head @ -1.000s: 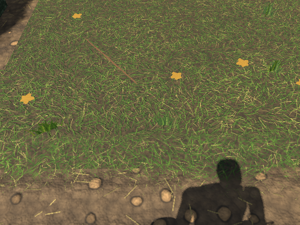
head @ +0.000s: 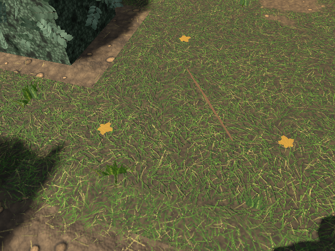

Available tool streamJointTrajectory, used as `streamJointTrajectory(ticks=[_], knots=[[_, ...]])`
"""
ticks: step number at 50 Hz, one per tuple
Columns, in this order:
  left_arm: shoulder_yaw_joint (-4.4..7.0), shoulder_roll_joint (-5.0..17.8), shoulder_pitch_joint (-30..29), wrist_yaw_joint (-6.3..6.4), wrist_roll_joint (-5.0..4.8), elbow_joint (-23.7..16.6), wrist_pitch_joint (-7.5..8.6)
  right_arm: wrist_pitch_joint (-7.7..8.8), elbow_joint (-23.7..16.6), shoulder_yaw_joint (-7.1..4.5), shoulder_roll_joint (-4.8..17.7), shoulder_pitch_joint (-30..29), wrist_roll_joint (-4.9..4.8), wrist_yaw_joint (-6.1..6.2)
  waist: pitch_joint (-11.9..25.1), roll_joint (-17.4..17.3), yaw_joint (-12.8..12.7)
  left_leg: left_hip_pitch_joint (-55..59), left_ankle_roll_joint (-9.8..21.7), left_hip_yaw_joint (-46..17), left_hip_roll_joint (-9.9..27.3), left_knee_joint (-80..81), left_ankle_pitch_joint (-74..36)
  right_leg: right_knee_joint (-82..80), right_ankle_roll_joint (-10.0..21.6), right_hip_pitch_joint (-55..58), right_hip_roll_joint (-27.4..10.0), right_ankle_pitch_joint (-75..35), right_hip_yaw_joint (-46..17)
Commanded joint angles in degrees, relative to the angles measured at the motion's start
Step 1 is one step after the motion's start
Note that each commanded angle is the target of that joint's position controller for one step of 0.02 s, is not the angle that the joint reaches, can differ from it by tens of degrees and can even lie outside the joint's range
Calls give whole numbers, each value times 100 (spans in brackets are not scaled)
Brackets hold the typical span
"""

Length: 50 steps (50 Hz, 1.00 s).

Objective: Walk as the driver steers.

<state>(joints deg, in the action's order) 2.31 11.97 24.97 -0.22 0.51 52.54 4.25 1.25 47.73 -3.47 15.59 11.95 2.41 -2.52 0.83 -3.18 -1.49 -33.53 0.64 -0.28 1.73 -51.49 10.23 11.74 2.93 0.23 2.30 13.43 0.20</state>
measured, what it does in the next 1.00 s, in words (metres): walks ahead: left foot, then right foot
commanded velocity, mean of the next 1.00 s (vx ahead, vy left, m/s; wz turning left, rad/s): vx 0.39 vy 0.00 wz -0.12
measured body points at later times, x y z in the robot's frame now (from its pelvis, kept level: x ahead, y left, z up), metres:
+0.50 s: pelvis +0.25 +0.05 +0.00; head +0.27 +0.06 +0.45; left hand +0.35 +0.31 -0.14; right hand +0.26 -0.21 -0.14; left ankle +0.22 +0.11 -0.75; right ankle +0.33 -0.10 -0.68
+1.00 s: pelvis +0.47 +0.00 -0.01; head +0.52 -0.02 +0.43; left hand +0.58 +0.26 -0.14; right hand +0.54 -0.27 -0.15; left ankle +0.52 +0.16 -0.67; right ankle +0.53 -0.05 -0.75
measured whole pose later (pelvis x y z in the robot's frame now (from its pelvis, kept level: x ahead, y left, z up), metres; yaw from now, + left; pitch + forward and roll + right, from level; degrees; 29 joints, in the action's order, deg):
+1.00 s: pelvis +0.47 +0.00 -0.01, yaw -10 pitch +1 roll +1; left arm 3.3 14.2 13.6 -0.4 0.5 50.4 1.4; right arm 0.6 48.4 -2.2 13.8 8.2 1.9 1.4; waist -6.0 -1.3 -0.8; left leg -32.7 -1.5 -2.4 2.5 -63.5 21.1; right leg 23.1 6.8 -18.2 6.6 5.3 -0.1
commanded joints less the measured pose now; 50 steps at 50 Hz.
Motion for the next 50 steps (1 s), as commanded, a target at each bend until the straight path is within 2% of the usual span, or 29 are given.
streamJointTrajectory(ticks=[1,4,7,9,10,11,12,13,14,15,16,17,19,21,24,27,32,35,36,37,38,39,40,41,42,43,44,46,50], knots=[[152,736,304,5,0,-100,93,73,-616,50,97,-1056,-12,-31,-602,948,-188,-911,-107,370,59,452,-284,-406,699,214,-1202,-1969,-763],[158,824,489,25,27,20,96,85,-764,116,45,-1519,-52,-50,-669,983,-303,-514,-16,518,-17,1256,-412,-297,695,233,-1262,-2468,-637],[169,933,476,61,44,111,85,108,-808,115,135,-1560,-65,-12,-679,1014,-194,21,244,583,-131,1769,-214,-57,661,371,-1472,-3189,-615],[179,1021,313,77,44,141,76,138,-623,49,280,-956,-65,77,-358,1030,160,1039,477,644,-407,2037,34,673,524,376,-1489,-4756,-462],[177,1043,237,76,22,160,53,178,-361,-13,385,-191,-58,136,60,902,517,1989,623,695,-563,2382,-119,1537,427,282,-1353,-5220,-288],[146,981,186,74,-16,124,47,242,-86,-100,603,717,22,205,603,752,890,3409,800,360,-230,2478,-207,2666,332,-479,-1155,-4461,-119],[5,475,404,16,-174,-147,54,272,-5,-241,1177,1494,182,281,1460,-284,982,5178,1276,-1794,1441,2672,896,4636,105,-2247,-620,-2034,189],[73,588,611,44,-144,-104,35,209,69,-286,1298,1528,11,227,1903,-945,833,5299,1711,-3970,2346,3529,954,6052,95,-3149,168,1538,-37],[183,939,146,53,-3,-170,6,175,27,-230,1043,949,-134,200,981,-292,635,4511,1612,-3308,2053,3583,1131,6364,196,-3547,-230,1197,-416],[143,787,-192,3,24,-252,46,204,-23,-125,663,484,-147,187,266,-37,484,3658,1502,-2546,1800,3778,880,6117,225,-3590,-461,769,-396],[120,645,-278,-32,23,-240,46,245,-9,-54,420,250,-128,184,-110,33,296,3057,1284,-1962,1467,4019,569,5701,231,-3407,-667,505,-335],[126,617,-261,-63,110,-235,-16,289,63,-14,312,192,-145,204,-272,-95,136,2645,1146,-1586,1227,4164,262,5425,176,-3178,-774,404,-299],[100,482,-86,-138,171,-136,-139,381,180,5,287,314,-150,211,-275,-107,-9,2329,1165,-1195,1064,4354,-315,5237,71,-2886,-803,275,-186],[108,473,-392,-185,173,-229,-194,451,323,-16,378,518,-197,209,-383,-34,-41,2388,1221,-912,999,4542,-558,4964,-34,-3211,-891,4,-82],[107,498,-1199,-208,162,-484,-222,462,485,-2,362,835,-204,205,-593,37,96,2609,1218,-642,882,4722,-785,4312,-192,-3812,-1002,-633,45],[47,400,-1873,-221,126,-701,-201,464,614,18,364,1091,-212,197,-641,55,239,2769,1118,-351,752,4662,-1360,3398,-250,-3788,-903,-1216,204],[-18,393,-2603,-212,83,-939,-170,461,850,32,427,1519,-144,265,-686,12,443,3566,1009,-5,933,4502,-2198,2424,-23,-3639,-636,-1432,407],[-12,382,-2286,-165,128,-853,-89,426,943,59,409,1409,-91,363,-564,-34,236,3921,778,395,999,3638,-4455,2090,247,-2992,-242,-974,544],[27,465,-1843,-129,158,-701,-44,413,945,43,478,1325,-86,401,-307,-120,68,3993,674,476,961,3015,-5265,2031,350,-2520,-19,-818,616],[92,586,-1105,-97,180,-449,16,374,924,21,556,1212,-103,427,68,-90,-227,3966,559,588,825,2013,-5420,1690,464,-1817,194,-989,673],[173,811,-446,-69,274,-263,86,361,859,20,603,1167,-181,449,473,6,-513,3302,396,752,624,777,-4369,1359,634,-709,-70,-1990,385],[338,1461,122,-27,354,-232,93,386,579,84,332,1357,-232,464,1289,894,-507,1882,212,960,129,-1307,-1171,2064,1108,915,-1596,-4809,-1178],[406,1681,-46,-50,89,-322,13,362,547,97,131,1904,-430,427,2319,1698,-182,431,50,354,-787,-3055,2549,1777,2283,2133,-2808,-6921,-3275],[407,1485,-381,-60,-130,-431,-73,295,548,23,468,1542,-207,426,2047,594,-142,249,49,-226,-309,-3114,1966,1557,2121,1508,-2435,-6319,-2687],[325,1184,-874,-39,-125,-517,-109,292,375,37,374,998,-178,402,1152,556,-87,10,22,-211,-139,-2888,1621,1285,1939,663,-2149,-5611,-2154],[246,894,-1113,-15,-97,-516,-156,274,313,41,323,776,-131,398,478,288,76,35,-20,-202,34,-2451,1428,967,1669,-145,-1824,-5064,-1780],[215,793,-1141,12,-120,-499,-185,177,246,18,348,672,-51,394,177,280,183,239,-67,-222,133,-2060,1322,781,1457,-722,-1563,-4769,-1525],[227,862,-1109,12,-44,-486,-202,-47,231,37,193,888,-12,393,264,398,363,700,-171,-151,75,-1694,1216,671,1364,-1256,-1344,-4616,-1329],[325,1137,-1105,-2,22,-599,-255,-197,31,9,225,570,-44,409,433,551,357,628,-301,-127,38,-1120,854,551,1248,-1570,-1103,-3490,-1358]])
